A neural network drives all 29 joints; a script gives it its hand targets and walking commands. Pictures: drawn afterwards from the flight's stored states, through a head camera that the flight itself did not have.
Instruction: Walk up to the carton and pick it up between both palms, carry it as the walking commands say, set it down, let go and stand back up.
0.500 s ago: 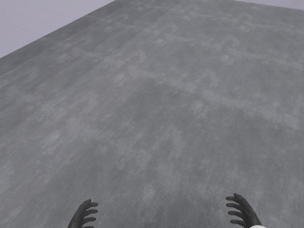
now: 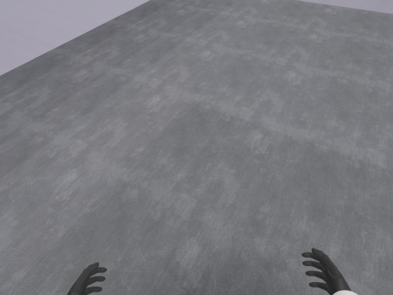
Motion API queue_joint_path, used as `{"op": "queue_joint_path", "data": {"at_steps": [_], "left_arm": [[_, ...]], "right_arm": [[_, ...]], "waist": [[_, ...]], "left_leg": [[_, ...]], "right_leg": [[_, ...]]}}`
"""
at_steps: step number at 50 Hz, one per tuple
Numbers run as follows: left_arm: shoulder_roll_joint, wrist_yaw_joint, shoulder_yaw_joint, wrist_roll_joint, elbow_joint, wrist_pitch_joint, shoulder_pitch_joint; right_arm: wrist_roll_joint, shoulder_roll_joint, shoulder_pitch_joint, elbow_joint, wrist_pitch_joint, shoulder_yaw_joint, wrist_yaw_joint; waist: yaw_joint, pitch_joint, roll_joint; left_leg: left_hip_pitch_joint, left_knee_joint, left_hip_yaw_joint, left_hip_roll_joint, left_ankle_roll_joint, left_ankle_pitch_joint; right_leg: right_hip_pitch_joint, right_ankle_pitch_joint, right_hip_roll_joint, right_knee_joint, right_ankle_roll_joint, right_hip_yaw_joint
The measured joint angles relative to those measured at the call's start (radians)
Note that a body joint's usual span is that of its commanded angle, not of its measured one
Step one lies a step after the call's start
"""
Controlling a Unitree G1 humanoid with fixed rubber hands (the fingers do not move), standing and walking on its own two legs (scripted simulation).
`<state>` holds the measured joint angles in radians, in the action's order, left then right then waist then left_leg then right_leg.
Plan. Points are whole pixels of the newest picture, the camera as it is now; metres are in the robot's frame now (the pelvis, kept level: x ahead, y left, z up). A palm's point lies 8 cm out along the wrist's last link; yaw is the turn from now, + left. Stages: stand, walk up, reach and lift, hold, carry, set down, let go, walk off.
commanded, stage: stand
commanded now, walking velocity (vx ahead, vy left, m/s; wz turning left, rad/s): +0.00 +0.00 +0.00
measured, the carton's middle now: out of the picture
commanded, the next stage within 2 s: walk up in 0.96 s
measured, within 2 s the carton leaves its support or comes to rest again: neither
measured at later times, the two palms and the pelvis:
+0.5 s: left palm out of the picture +0.12 +0.28 -0.09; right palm (340, 294) +0.14 -0.25 -0.08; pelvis -0.01 +0.00 +0.00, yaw +0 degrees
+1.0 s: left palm out of the picture +0.09 +0.29 -0.09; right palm out of the picture +0.12 -0.26 -0.08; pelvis -0.02 +0.00 +0.00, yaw +0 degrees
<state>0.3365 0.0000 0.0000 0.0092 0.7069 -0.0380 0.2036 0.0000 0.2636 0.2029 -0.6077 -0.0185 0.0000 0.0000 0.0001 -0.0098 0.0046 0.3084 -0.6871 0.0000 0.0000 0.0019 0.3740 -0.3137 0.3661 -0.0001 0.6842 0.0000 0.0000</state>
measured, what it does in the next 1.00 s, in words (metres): stands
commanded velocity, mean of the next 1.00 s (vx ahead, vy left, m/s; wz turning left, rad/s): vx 0.00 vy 0.00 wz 0.00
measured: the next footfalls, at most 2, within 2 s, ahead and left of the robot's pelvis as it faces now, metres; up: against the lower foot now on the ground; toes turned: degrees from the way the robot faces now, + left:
right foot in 1.46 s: +0.07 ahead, -0.21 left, +0.00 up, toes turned -15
left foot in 1.80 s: +0.24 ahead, -0.03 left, +0.00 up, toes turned -18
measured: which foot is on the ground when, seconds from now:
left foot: down 0.00-1.00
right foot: down 0.00-1.00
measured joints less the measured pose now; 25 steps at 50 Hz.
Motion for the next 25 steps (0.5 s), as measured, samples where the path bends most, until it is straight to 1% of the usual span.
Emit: {"op": "queue_joint_path", "data": {"at_steps": [25], "left_arm": [[0.006, 0.0, 0.0, 0.0, 0.05, -0.003, 0.0]], "right_arm": [[0.0, 0.008, 0.0, -0.013, -0.002, 0.0, 0.0]], "waist": [[0.0, 0.0, 0.0]], "left_leg": [[0.0, 0.0, 0.0, 0.0, 0.0, -0.008]], "right_leg": [[0.0, -0.008, 0.0, 0.0, 0.0, 0.0]]}}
